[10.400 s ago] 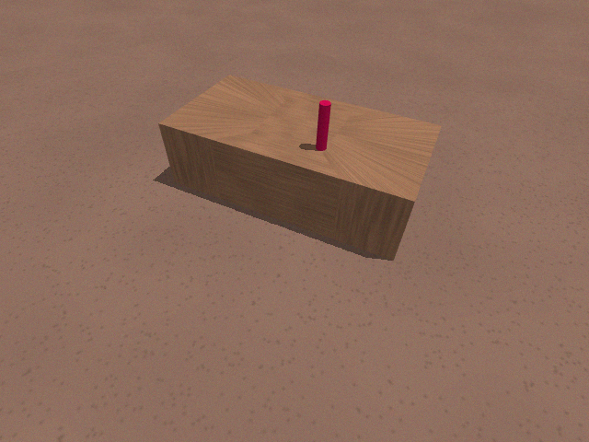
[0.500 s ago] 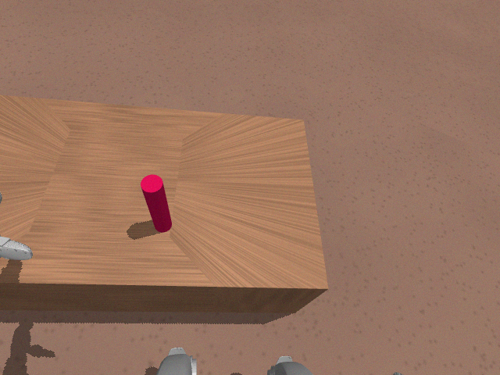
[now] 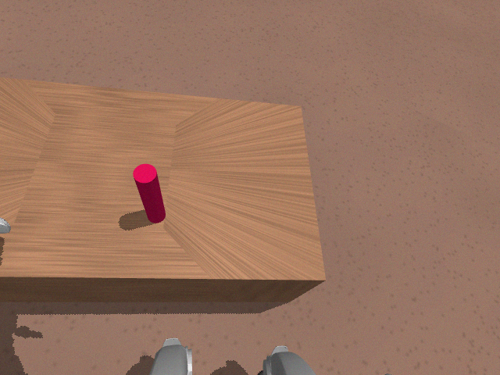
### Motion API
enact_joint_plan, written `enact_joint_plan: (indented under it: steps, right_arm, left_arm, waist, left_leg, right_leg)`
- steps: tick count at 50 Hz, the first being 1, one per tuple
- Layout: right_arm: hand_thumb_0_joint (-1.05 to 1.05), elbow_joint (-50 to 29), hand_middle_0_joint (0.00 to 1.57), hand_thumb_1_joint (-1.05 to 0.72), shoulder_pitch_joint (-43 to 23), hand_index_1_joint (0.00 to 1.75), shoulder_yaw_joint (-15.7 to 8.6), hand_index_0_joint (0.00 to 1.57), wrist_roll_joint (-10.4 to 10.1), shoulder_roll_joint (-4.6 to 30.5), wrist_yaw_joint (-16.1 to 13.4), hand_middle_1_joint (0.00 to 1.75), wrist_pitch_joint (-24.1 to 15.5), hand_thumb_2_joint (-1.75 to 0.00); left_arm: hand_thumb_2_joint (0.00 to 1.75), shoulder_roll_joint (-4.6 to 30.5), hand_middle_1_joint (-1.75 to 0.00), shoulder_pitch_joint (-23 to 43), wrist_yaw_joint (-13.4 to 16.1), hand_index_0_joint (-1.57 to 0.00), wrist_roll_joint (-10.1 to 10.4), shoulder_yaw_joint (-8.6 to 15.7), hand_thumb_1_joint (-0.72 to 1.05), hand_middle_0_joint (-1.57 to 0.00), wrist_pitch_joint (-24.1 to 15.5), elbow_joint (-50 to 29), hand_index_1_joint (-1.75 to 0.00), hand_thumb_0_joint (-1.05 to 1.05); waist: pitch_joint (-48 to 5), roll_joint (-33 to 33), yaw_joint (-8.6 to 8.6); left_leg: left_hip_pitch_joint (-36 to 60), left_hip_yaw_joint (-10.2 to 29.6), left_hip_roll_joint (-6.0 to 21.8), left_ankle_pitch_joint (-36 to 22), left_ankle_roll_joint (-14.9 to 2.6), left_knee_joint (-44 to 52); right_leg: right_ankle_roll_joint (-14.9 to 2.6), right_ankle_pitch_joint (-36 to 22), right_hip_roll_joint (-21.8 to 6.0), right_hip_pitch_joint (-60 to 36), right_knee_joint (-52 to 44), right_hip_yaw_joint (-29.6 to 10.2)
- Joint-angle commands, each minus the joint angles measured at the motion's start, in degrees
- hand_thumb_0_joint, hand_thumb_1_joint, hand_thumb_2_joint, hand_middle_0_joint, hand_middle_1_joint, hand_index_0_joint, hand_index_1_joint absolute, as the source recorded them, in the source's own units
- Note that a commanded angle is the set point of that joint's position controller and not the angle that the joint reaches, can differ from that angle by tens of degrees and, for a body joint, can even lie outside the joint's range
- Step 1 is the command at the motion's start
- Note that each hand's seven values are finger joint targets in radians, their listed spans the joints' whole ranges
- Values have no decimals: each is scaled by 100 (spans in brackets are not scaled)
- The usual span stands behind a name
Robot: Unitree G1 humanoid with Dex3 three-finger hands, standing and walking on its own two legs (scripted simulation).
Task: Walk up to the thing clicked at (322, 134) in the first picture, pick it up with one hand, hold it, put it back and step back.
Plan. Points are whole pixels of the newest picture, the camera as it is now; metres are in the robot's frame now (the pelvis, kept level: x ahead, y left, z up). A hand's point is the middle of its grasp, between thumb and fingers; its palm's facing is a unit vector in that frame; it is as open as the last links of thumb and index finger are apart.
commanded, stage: go down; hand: left
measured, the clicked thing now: (151, 196) +0.53 +0.18 -0.23
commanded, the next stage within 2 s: none
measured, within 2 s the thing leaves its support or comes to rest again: neither
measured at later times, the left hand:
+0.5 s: hand out of the picture +0.42 +0.38 +0.03, palm faces +0.18 -0.98 -0.05, open 17.2 cm
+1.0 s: hand out of the picture +0.44 +0.38 +0.03, palm faces +0.18 -0.98 -0.04, open 17.1 cm
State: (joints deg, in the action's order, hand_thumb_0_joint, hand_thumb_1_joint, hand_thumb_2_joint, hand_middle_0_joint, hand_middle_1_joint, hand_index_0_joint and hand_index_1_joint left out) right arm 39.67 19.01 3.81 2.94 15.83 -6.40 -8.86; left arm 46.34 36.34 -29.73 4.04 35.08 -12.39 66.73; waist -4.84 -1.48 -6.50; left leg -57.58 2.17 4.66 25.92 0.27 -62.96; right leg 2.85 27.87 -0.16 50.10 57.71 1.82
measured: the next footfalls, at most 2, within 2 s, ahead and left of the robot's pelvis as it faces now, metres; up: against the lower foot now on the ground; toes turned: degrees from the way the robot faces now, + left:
none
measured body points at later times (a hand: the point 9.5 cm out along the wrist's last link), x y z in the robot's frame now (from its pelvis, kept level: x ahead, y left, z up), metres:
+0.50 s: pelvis +0.00 +0.00 -0.01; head +0.14 +0.06 +0.41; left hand +0.41 +0.43 +0.03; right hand +0.05 -0.27 -0.10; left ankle +0.03 +0.12 -0.66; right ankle -0.01 -0.16 -0.66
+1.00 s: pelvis +0.00 +0.00 -0.02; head +0.16 +0.06 +0.40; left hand +0.43 +0.43 +0.04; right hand +0.05 -0.27 -0.11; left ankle +0.03 +0.12 -0.66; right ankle -0.01 -0.16 -0.66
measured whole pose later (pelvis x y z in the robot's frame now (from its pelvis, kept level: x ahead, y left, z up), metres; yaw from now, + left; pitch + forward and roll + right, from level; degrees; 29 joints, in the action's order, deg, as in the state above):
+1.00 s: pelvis +0.00 +0.00 -0.02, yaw +0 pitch +24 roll -6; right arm 38.4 19.2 5.8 3.3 16.3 -5.7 -7.7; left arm 52.8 44.9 -32.5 4.6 37.9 -14.1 69.9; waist -4.7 -1.3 -8.7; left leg -65.2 3.6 4.7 27.6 0.3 -68.4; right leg 2.9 29.5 0.2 56.9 62.4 2.8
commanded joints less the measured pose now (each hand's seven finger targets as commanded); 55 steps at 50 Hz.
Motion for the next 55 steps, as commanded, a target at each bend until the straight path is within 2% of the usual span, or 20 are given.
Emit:
enact_joint_plan:
  steps: [1, 4, 6, 9, 11, 13, 15, 18, 21, 24, 27, 28, 32, 34, 39, 41, 46, 50, 53, 55]
  right_arm:
    - [0, -340, 20, -90, 762, 30, -449, 20, -56, 1211, -143, 30, -118, -90]
    - [0, -325, 20, -90, 820, 30, -434, 20, -43, 1225, -132, 30, -98, -90]
    - [0, -331, 20, -90, 783, 30, -447, 20, -49, 1250, -132, 30, -91, -90]
    - [0, -346, 20, -89, 825, 30, -439, 20, -38, 1258, -128, 30, -82, -90]
    - [0, -329, 20, -90, 848, 30, -426, 20, -40, 1258, -132, 30, -71, -90]
    - [0, -327, 20, -90, 853, 30, -417, 20, -28, 1261, -111, 30, -65, -90]
    - [0, -300, 20, -90, 900, 30, -402, 20, -18, 1270, -104, 30, -59, -90]
    - [0, -316, 20, -89, 905, 30, -400, 20, -10, 1261, -93, 30, -57, -90]
    - [0, -329, 20, -89, 818, 30, -378, 20, -14, 1248, -89, 30, -53, -90]
    - [0, -348, 20, -89, 855, 30, -370, 20, -19, 1251, -86, 30, -37, -90]
    - [0, -355, 20, -90, 891, 30, -351, 20, -6, 1278, -76, 30, -36, -90]
    - [0, -353, 20, -90, 876, 30, -357, 20, -15, 1284, -78, 30, -25, -90]
    - [0, -361, 20, -90, 872, 30, -298, 20, -12, 1248, -67, 30, -19, -90]
    - [0, -375, 20, -90, 899, 30, -324, 20, -21, 1291, -73, 30, -19, -90]
    - [0, -373, 20, -90, 945, 30, -284, 20, -8, 1299, -65, 30, -8, -90]
    - [0, -363, 20, -90, 931, 30, -297, 20, -13, 1291, -64, 30, 0, -90]
    - [0, -347, 20, -90, 973, 30, -263, 20, -8, 1313, -66, 30, 10, -90]
    - [0, -340, 20, -90, 994, 30, -273, 20, -5, 1331, -56, 30, 29, -90]
    - [0, -350, 20, -90, 1024, 30, -260, 20, -11, 1328, -70, 30, 34, -90]
    - [0, -347, 20, -90, 985, 30, -238, 20, -2, 1322, -65, 30, 37, -90]
  left_arm:
    - [5, 2240, -1, 1730, -28, -4, 151, 320, -48, -7, -386, -1125, -3, 0]
    - [6, 2243, -1, 1807, -51, -4, 184, 324, -47, -6, -398, -1131, -3, 0]
    - [5, 2319, -1, 1793, -68, -4, 162, 357, -47, -6, -402, -1082, -2, 0]
    - [6, 2276, -1, 1924, -69, -4, 189, 322, -45, -6, -438, -1234, -3, 0]
    - [5, 2402, -2, 1920, -88, -4, 207, 419, -47, -6, -436, -1223, -3, 0]
    - [5, 2239, -1, 1814, -110, -4, 209, 336, -48, -6, -427, -1063, -3, 0]
    - [7, 2307, -2, 1903, -109, -3, 210, 381, -48, -6, -434, -1095, -3, 0]
    - [7, 2318, -1, 2057, -132, -3, 192, 344, -44, -6, -448, -1083, -3, 0]
    - [6, 2431, -2, 2080, -132, -4, 205, 446, -47, -6, -492, -1023, -3, 0]
    - [6, 2466, -2, 2223, -136, -4, 199, 423, -46, -6, -513, -997, -4, 0]
    - [6, 2529, -2, 2363, -163, -4, 182, 412, -47, -6, -514, -1045, -4, 0]
    - [6, 2527, -3, 2350, -170, -4, 170, 421, -46, -6, -503, -898, -4, 0]
    - [6, 2684, -2, 2391, -187, -4, 186, 501, -47, -6, -531, -886, -4, 0]
    - [6, 2614, -3, 2386, -215, -4, 190, 443, -48, -6, -505, -822, -4, 0]
    - [7, 2853, -3, 2492, -213, -4, 178, 539, -45, -6, -523, -938, -4, 0]
    - [6, 2694, -3, 2538, -261, -4, 198, 462, -46, -6, -525, -852, -4, 0]
    - [7, 2833, -3, 2481, -292, -4, 220, 545, -46, -6, -521, -818, -5, 0]
    - [7, 2887, -4, 2703, -327, -4, 240, 556, -45, -6, -542, -906, -5, 0]
    - [7, 3009, -3, 2711, -325, -3, 216, 594, -43, -6, -528, -942, -4, 0]
    - [7, 2956, -4, 2676, -356, -4, 243, 588, -45, -6, -533, -798, -5, 0]
  waist:
    - [-2340, 1339, 108]
    - [-2498, 1360, 89]
    - [-2436, 1548, 113]
    - [-2566, 1451, 77]
    - [-2587, 1574, 109]
    - [-2623, 1515, 84]
    - [-2681, 1523, 71]
    - [-2639, 1562, 46]
    - [-2516, 1571, 81]
    - [-2527, 1499, 11]
    - [-2671, 1510, -11]
    - [-2544, 1574, -29]
    - [-2615, 1496, -15]
    - [-2673, 1505, -50]
    - [-2761, 1610, 3]
    - [-2679, 1696, -56]
    - [-2780, 1672, -37]
    - [-2777, 1798, -60]
    - [-2918, 1583, -84]
    - [-2758, 1722, -81]
  left_leg:
    - [2487, 61, -137, -1783, -76, 716]
    - [2581, 75, -124, -2069, -80, 641]
    - [2672, 150, -93, -2000, -24, 691]
    - [2660, 134, -103, -2112, -43, 616]
    - [2735, 179, -92, -2274, -17, 609]
    - [2823, 199, -69, -2484, -19, 558]
    - [2835, 245, -54, -2751, -9, 508]
    - [2799, 222, -69, -2509, -20, 482]
    - [2568, 234, -78, -2062, -14, 516]
    - [2428, 189, -106, -1828, -47, 498]
    - [2512, 211, -91, -2082, -55, 423]
    - [2483, 248, -88, -1916, -31, 452]
    - [2272, 207, -114, -1784, -56, 387]
    - [2415, 241, -97, -1878, -51, 373]
    - [2412, 221, -118, -2098, -53, 287]
    - [2442, 261, -96, -1978, -18, 302]
    - [2502, 294, -91, -2345, -21, 214]
    - [2499, 305, -92, -2301, -4, 212]
    - [2473, 240, -123, -2289, -67, 151]
    - [2426, 289, -109, -2272, -28, 179]
  right_leg:
    - [-386, -1392, 142, -171, -627, 95]
    - [-379, -1558, 141, -176, -587, 107]
    - [-402, -1356, 173, 94, -527, 169]
    - [-399, -1473, 163, 32, -522, 155]
    - [-403, -1511, 171, 57, -462, 184]
    - [-399, -1565, 169, 166, -428, 205]
    - [-398, -1696, 174, 179, -369, 220]
    - [-397, -1568, 168, 236, -368, 191]
    - [-405, -1320, 165, 330, -345, 188]
    - [-401, -1306, 167, 222, -363, 156]
    - [-403, -1414, 158, 304, -315, 160]
    - [-414, -1239, 166, 431, -303, 176]
    - [-401, -1293, 158, 254, -293, 153]
    - [-400, -1292, 171, 383, -265, 169]
    - [-404, -1413, 159, 336, -232, 151]
    - [-418, -1277, 180, 535, -203, 186]
    - [-406, -1491, 182, 519, -145, 212]
    - [-416, -1418, 178, 614, -131, 205]
    - [-389, -1575, 178, 366, -213, 164]
    - [-408, -1462, 181, 564, -141, 199]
